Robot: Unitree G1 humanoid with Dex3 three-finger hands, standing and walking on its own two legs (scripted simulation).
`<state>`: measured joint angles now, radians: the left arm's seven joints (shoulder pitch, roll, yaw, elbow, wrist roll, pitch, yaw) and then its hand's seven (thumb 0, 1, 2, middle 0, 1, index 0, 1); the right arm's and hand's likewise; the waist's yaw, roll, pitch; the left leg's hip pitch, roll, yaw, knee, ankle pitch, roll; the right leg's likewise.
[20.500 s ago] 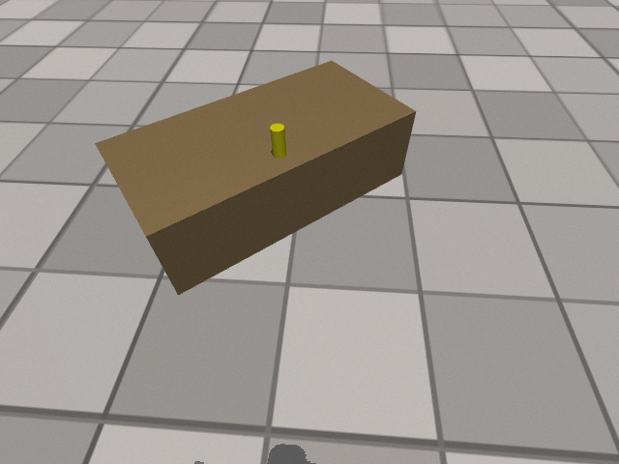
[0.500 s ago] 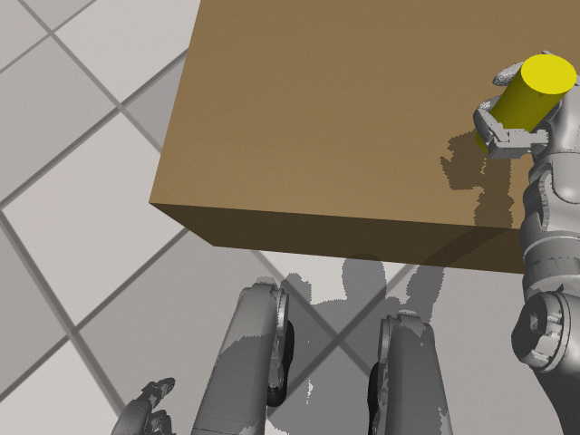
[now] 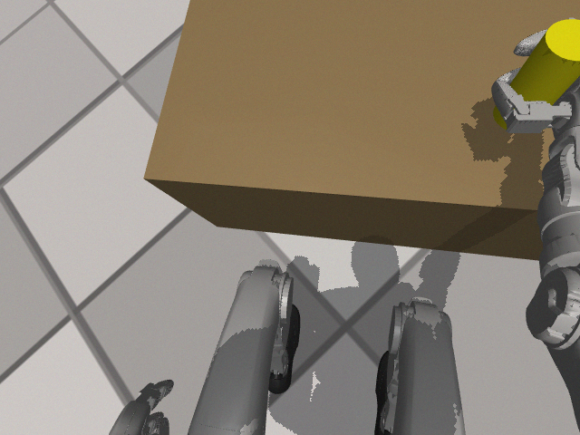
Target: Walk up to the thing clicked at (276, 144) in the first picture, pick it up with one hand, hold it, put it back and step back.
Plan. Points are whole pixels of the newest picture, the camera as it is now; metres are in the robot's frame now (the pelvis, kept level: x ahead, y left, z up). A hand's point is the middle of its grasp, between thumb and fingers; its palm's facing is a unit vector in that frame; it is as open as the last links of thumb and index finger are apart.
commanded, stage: lower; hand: right
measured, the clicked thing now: (540, 82) +0.55 -0.18 +0.02
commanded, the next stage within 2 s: loosen in 1.18 s
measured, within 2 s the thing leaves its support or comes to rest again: rests again in 0.84 s
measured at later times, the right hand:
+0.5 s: hand (505, 106) +0.56 -0.17 -0.04, palm faces +0.04 +1.00 -0.02, open 7.3 cm
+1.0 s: hand (495, 114) +0.56 -0.17 -0.07, palm faces +0.04 +1.00 -0.02, open 7.3 cm
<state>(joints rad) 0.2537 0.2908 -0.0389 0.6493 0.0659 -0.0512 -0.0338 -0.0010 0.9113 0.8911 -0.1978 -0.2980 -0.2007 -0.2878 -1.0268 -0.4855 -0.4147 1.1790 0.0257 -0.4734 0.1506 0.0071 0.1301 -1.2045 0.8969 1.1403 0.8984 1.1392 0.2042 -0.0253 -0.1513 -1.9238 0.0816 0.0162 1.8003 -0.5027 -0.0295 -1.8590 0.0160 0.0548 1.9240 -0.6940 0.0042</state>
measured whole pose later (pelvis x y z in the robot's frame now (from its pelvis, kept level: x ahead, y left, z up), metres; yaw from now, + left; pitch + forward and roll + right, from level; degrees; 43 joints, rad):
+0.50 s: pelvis -0.01 +0.00 -0.05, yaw +0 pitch +37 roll +4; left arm 0.25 0.30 -0.05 0.64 0.08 -0.02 -0.05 0.00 0.91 0.89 -0.20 -0.30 -0.20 -0.29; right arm -1.08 -0.50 -0.41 1.17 -0.01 -0.47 0.13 0.01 0.13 -1.21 0.90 1.14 0.90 1.14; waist 0.22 -0.03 -0.12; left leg -2.07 0.09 0.00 1.95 -0.52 -0.04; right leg -2.01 0.04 0.06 2.09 -0.72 0.00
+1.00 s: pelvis -0.01 +0.00 -0.07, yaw +0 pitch +36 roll +5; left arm 0.25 0.31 -0.07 0.63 0.08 0.00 -0.06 0.00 0.91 0.88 -0.20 -0.30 -0.20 -0.29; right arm -1.10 -0.52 -0.39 1.17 -0.02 -0.45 0.12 0.01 0.13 -1.21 0.90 1.14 0.90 1.14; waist 0.24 -0.02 -0.10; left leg -2.13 0.10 0.01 2.02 -0.51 -0.04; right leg -2.08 0.04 0.06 2.16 -0.71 0.00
